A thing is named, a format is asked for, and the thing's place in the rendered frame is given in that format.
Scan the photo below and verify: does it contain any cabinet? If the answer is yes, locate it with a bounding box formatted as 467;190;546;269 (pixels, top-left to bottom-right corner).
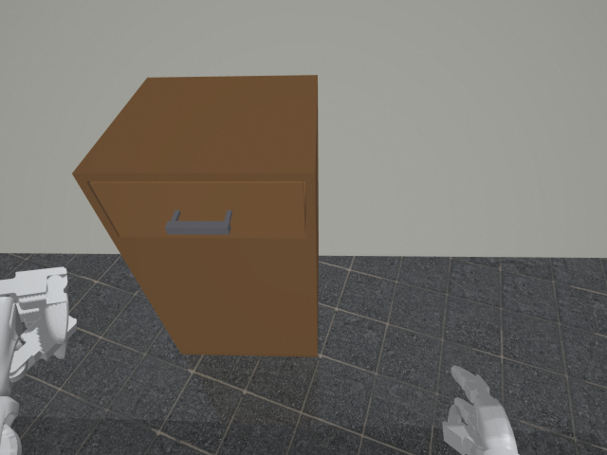
72;75;319;357

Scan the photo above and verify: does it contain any handle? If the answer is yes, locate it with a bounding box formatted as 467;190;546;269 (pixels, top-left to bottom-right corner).
165;210;232;235

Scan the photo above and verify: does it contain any drawer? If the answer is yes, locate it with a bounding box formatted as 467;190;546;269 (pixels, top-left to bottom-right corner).
90;181;306;237

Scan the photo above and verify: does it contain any left robot hand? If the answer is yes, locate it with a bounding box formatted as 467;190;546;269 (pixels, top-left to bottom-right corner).
0;267;77;397

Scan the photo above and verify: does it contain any left robot forearm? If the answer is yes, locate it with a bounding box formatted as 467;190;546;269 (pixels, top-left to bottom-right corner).
0;396;22;455

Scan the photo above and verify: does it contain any right robot hand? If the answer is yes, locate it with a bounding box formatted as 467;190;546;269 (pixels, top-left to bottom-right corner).
442;366;518;455

